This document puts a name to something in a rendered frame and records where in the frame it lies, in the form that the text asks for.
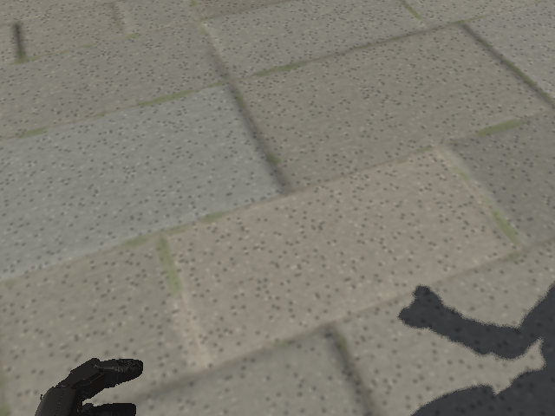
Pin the left robot hand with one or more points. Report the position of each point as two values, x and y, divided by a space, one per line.
84 382

